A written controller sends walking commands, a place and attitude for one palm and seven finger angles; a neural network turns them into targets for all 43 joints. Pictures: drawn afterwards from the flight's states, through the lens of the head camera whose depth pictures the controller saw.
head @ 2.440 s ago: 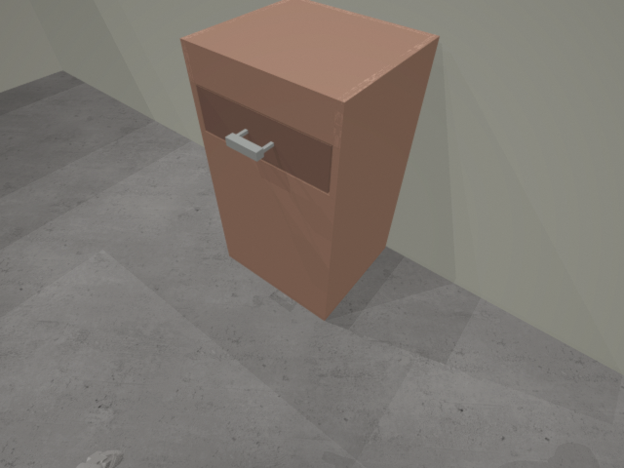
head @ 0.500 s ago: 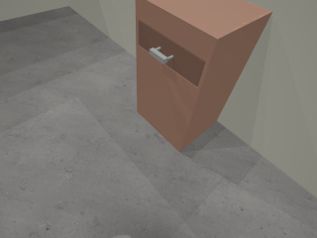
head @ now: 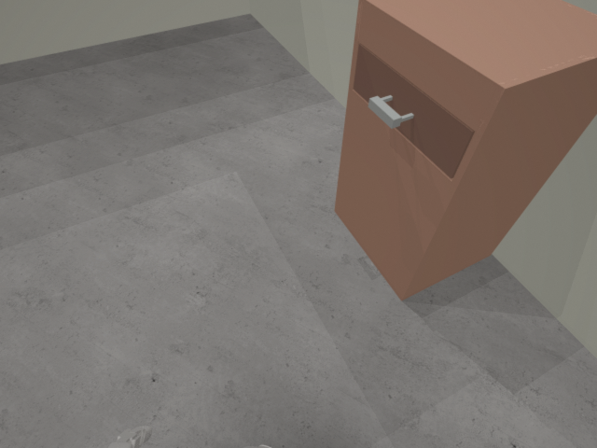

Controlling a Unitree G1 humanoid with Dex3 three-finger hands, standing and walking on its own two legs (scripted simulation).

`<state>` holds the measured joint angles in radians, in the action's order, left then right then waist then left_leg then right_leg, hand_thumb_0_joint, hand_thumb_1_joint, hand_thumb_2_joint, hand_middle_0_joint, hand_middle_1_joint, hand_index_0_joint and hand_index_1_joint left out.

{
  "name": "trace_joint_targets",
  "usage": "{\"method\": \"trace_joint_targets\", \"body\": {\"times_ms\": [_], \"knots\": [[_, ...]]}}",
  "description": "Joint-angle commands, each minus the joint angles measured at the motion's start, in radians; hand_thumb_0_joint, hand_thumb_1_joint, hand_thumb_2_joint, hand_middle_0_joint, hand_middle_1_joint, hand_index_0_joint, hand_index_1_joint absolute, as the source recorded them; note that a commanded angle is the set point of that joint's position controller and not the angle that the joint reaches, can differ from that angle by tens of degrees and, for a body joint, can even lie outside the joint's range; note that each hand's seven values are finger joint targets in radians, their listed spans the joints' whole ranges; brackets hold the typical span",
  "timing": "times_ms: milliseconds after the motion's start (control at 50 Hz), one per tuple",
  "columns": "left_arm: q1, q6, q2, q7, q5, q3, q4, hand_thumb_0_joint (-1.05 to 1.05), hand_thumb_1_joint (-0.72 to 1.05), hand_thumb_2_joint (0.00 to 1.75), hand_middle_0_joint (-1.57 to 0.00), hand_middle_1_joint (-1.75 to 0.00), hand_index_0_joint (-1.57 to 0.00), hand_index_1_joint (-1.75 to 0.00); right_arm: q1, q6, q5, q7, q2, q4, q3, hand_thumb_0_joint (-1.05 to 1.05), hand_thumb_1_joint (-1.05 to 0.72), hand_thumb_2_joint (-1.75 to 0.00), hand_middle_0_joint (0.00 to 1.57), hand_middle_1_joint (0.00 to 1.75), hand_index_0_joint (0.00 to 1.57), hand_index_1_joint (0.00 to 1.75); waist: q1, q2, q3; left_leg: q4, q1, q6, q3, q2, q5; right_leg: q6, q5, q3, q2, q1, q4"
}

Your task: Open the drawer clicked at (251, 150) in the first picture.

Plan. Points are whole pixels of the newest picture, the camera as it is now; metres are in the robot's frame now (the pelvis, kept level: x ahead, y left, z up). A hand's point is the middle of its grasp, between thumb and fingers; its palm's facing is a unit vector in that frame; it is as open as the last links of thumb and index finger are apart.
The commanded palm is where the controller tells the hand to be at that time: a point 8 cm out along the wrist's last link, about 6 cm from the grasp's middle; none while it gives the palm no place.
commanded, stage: walk around to get in front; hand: left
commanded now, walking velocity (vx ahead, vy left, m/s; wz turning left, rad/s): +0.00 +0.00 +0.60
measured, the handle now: (391, 109) +0.90 -0.21 -0.08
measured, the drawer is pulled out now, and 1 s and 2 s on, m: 0.00 0.00 0.00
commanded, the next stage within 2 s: none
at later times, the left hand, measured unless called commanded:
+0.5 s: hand out of the picture -0.02 +0.26 -0.18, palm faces +0.33 -0.90 -0.27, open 7.3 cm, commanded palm none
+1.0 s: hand out of the picture -0.01 +0.21 -0.15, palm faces +0.57 -0.77 -0.27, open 7.3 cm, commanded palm none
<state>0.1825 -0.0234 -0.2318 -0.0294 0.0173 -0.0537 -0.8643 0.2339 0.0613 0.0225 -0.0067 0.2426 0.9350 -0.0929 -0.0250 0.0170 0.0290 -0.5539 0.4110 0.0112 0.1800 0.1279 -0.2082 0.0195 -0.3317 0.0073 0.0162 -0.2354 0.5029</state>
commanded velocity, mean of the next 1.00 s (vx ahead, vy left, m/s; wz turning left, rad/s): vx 0.00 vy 0.00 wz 0.60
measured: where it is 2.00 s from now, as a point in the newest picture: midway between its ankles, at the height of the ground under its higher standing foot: outside the picture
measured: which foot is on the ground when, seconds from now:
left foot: up 0.00-0.34, down 0.36-0.74, up 0.76-1.00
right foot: down 0.00-0.36, up 0.38-0.72, down 0.74-1.00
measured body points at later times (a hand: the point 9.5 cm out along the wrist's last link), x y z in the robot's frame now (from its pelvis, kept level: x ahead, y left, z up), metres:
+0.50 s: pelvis +0.01 +0.03 +0.00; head +0.06 +0.07 +0.44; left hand -0.03 +0.31 -0.16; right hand +0.20 -0.18 -0.13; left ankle -0.02 +0.14 -0.73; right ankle +0.00 -0.12 -0.66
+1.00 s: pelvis +0.04 +0.00 +0.01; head +0.07 +0.01 +0.45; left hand -0.04 +0.25 -0.12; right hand +0.26 -0.18 -0.14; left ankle -0.05 +0.11 -0.67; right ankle +0.10 -0.10 -0.73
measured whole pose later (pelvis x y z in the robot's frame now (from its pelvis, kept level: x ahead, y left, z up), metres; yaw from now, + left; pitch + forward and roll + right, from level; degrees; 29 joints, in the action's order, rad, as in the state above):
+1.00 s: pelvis +0.04 +0.00 +0.01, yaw +37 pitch -1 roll +1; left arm 0.21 -0.01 -0.20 -0.02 0.03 -0.02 -0.86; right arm 0.18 0.08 0.02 -0.04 0.27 0.94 -0.09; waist -0.02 0.01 0.09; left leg -1.01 0.45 -0.07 -0.02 -0.03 -0.42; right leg 0.01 -0.31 -0.21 0.13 -0.20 0.54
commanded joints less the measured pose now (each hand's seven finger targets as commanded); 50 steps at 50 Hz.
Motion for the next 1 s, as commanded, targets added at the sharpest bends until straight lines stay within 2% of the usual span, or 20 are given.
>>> {"method": "trace_joint_targets", "body": {"times_ms": [0,40,80,220,280,300,320,340,360,420,460,580,640,680,700,720,740,760,820,980], "knots": [[0.014,0.02,-0.217,-0.018,0.003,-0.051,0.081,0.0,0.9,0.9,-0.2,-0.3,-0.2,-0.3,-0.027,-0.013,0.009,-0.005,0.117,-0.11,-0.036,0.0,-0.9,-0.9,0.2,0.3,0.2,0.3,0.013,-0.201,-0.003,-0.528,0.21,-0.043,-0.057,-0.07,-0.262,-0.164,-0.03,0.338,0.399,0.006,-0.306],[-0.051,0.03,-0.156,-0.013,0.003,-0.033,0.083,0.0,0.9,0.9,-0.2,-0.3,-0.2,-0.3,-0.004,-0.006,0.003,-0.019,0.112,-0.086,-0.032,0.0,-0.9,-0.9,0.2,0.3,0.2,0.3,-0.028,-0.182,0.041,-0.635,0.195,-0.054,-0.097,-0.111,-0.172,-0.141,0.151,0.165,0.305,-0.029,-0.246],[-0.014,0.042,-0.14,-0.01,0.005,-0.026,0.075,0.0,0.9,0.9,-0.2,-0.3,-0.2,-0.3,-0.012,-0.009,0.0,-0.022,0.095,-0.077,-0.02,0.0,-0.9,-0.9,0.2,0.3,0.2,0.3,-0.017,-0.174,0.026,-0.631,0.2,-0.075,-0.144,-0.125,-0.144,-0.144,0.391,0.057,0.276,0.061,-0.173],[0.139,0.024,-0.217,-0.006,0.014,-0.046,0.02,0.0,0.9,0.9,-0.2,-0.3,-0.2,-0.3,-0.173,-0.012,-0.01,-0.026,0.07,-0.117,0.01,0.0,-0.9,-0.9,0.2,0.3,0.2,0.3,0.075,-0.24,0.002,-0.276,0.058,-0.069,-0.266,-0.128,-0.211,-0.135,0.659,-0.046,0.308,0.151,-0.061],[0.129,0.017,-0.235,-0.004,0.012,-0.056,0.019,0.0,0.9,0.9,-0.2,-0.3,-0.2,-0.3,-0.122,-0.026,-0.01,-0.021,0.088,-0.112,0.01,0.0,-0.9,-0.9,0.2,0.3,0.2,0.3,0.052,-0.262,-0.047,-0.061,-0.064,-0.048,-0.305,-0.109,-0.145,-0.094,0.713,-0.104,0.306,0.175,0.049],[0.125,0.017,-0.231,-0.001,0.006,-0.057,0.021,0.0,0.9,0.9,-0.2,-0.3,-0.2,-0.3,-0.065,-0.033,-0.006,-0.018,0.117,-0.097,0.003,0.0,-0.9,-0.9,0.2,0.3,0.2,0.3,0.017,-0.208,-0.085,0.07,-0.184,-0.034,-0.291,-0.108,-0.027,-0.057,0.686,-0.136,0.293,0.132,0.159],[0.129,0.015,-0.205,0.004,-0.003,-0.053,0.038,0.0,0.9,0.9,-0.2,-0.3,-0.2,-0.3,0.016,-0.045,0.001,-0.016,0.194,-0.082,-0.016,0.0,-0.9,-0.9,0.2,0.3,0.2,0.3,-0.026,-0.044,-0.169,0.141,-0.421,0.018,-0.152,-0.232,0.241,-0.002,0.487,-0.174,0.249,-0.044,0.369],[0.108,0.017,-0.133,0.013,-0.008,-0.033,0.08,0.0,0.9,0.9,-0.2,-0.3,-0.2,-0.3,0.077,-0.047,-0.005,-0.012,0.304,-0.077,-0.044,0.0,-0.9,-0.9,0.2,0.3,0.2,0.3,-0.051,0.276,-0.204,0.128,-0.577,0.153,0.194,-0.507,0.714,0.067,-0.277,-0.164,0.111,-0.336,0.596],[0.036,0.001,-0.135,0.004,-0.002,-0.03,0.102,0.0,0.9,0.9,-0.2,-0.3,-0.2,-0.3,0.137,-0.044,-0.016,-0.003,0.304,-0.047,-0.045,0.0,-0.9,-0.9,0.2,0.3,0.2,0.3,-0.08,0.197,-0.222,0.128,-0.524,0.216,0.192,-0.541,0.746,0.057,-0.339,-0.055,0.113,-0.361,0.674],[-0.02,-0.003,-0.13,0.01,-0.006,-0.042,0.071,0.0,0.9,0.9,-0.2,-0.3,-0.2,-0.3,-0.025,-0.048,-0.001,0.019,0.201,-0.081,-0.014,0.0,-0.9,-0.9,0.2,0.3,0.2,0.3,-0.022,0.18,-0.066,0.161,-0.29,0.162,0.082,-0.388,0.482,0.059,-0.16,-0.008,0.124,-0.33,0.673],[0.027,-0.005,-0.121,0.018,-0.003,-0.04,0.05,0.0,0.9,0.9,-0.2,-0.3,-0.2,-0.3,-0.071,-0.054,-0.001,0.019,0.192,-0.1,-0.01,0.0,-0.9,-0.9,0.2,0.3,0.2,0.3,0.005,0.129,-0.087,0.167,-0.276,0.149,0.04,-0.349,0.438,0.064,-0.115,-0.023,0.103,-0.289,0.608],[-0.013,-0.003,-0.099,0.016,-0.009,-0.033,0.082,0.0,0.9,0.9,-0.2,-0.3,-0.2,-0.3,-0.047,-0.048,0.003,0.018,0.205,-0.096,-0.022,0.0,-0.9,-0.9,0.2,0.3,0.2,0.3,-0.007,0.126,-0.096,0.146,-0.278,0.166,0.119,-0.34,0.448,0.068,-0.116,-0.027,0.051,-0.223,0.38],[0.033,0.007,-0.102,0.014,-0.011,-0.031,0.084,0.0,0.9,0.9,-0.2,-0.3,-0.2,-0.3,-0.083,-0.04,0.002,0.014,0.209,-0.11,-0.028,0.0,-0.9,-0.9,0.2,0.3,0.2,0.3,0.019,0.14,-0.096,0.104,-0.209,0.142,0.143,-0.309,0.444,0.059,-0.063,-0.049,0.01,-0.089,0.198],[0.105,0.019,-0.127,0.01,-0.011,-0.039,0.069,0.0,0.9,0.9,-0.2,-0.3,-0.2,-0.3,-0.113,-0.036,-0.005,0.01,0.194,-0.12,-0.028,0.0,-0.9,-0.9,0.2,0.3,0.2,0.3,0.066,0.093,-0.091,0.028,-0.058,0.088,0.132,-0.257,0.28,0.052,0.109,-0.048,0.025,0.107,-0.014],[0.14,0.032,-0.195,0.003,0.002,-0.052,0.07,0.0,0.9,0.9,-0.2,-0.3,-0.2,-0.3,-0.088,-0.038,-0.013,0.003,0.139,-0.13,-0.021,0.0,-0.9,-0.9,0.2,0.3,0.2,0.3,0.08,-0.095,-0.116,-0.131,0.085,0.022,0.05,-0.16,0.047,0.008,0.13,0.111,0.189,0.252,-0.161],[0.133,0.035,-0.281,-0.003,0.013,-0.066,0.08,0.0,0.9,0.9,-0.2,-0.3,-0.2,-0.3,-0.059,-0.04,-0.011,0.0,0.078,-0.154,-0.012,0.0,-0.9,-0.9,0.2,0.3,0.2,0.3,0.075,-0.359,-0.112,-0.39,0.228,-0.05,-0.123,-0.022,-0.377,-0.114,0.261,0.382,0.466,0.271,-0.216],[0.125,0.031,-0.262,-0.008,0.003,-0.063,0.087,0.0,0.9,0.9,-0.2,-0.3,-0.2,-0.3,-0.062,-0.026,0.0,0.001,0.144,-0.143,-0.029,0.0,-0.9,-0.9,0.2,0.3,0.2,0.3,0.075,-0.288,-0.107,-0.565,0.173,-0.043,-0.074,-0.087,-0.384,-0.168,0.234,0.353,0.497,0.144,-0.224],[0.064,0.028,-0.231,-0.01,0.006,-0.057,0.097,0.0,0.9,0.9,-0.2,-0.3,-0.2,-0.3,-0.09,-0.017,-0.001,-0.005,0.125,-0.129,-0.031,0.0,-0.9,-0.9,0.2,0.3,0.2,0.3,0.055,-0.244,-0.04,-0.663,0.171,-0.043,-0.08,-0.108,-0.333,-0.172,0.157,0.309,0.439,0.053,-0.229],[-0.028,0.035,-0.153,-0.005,0.008,-0.027,0.109,0.0,0.9,0.9,-0.2,-0.3,-0.2,-0.3,-0.056,-0.009,0.003,-0.027,0.1,-0.087,-0.018,0.0,-0.9,-0.9,0.2,0.3,0.2,0.3,0.004,-0.188,0.011,-0.697,0.159,-0.069,-0.139,-0.145,-0.184,-0.128,0.265,0.046,0.312,0.018,-0.181],[0.082,0.023,-0.212,-0.004,0.014,-0.047,0.051,0.0,0.9,0.9,-0.2,-0.3,-0.2,-0.3,-0.144,-0.014,-0.011,-0.03,0.071,-0.102,0.009,0.0,-0.9,-0.9,0.2,0.3,0.2,0.3,0.066,-0.231,-0.033,-0.302,0.037,-0.072,-0.259,-0.158,-0.241,-0.14,0.496,-0.09,0.357,0.131,-0.097]]}}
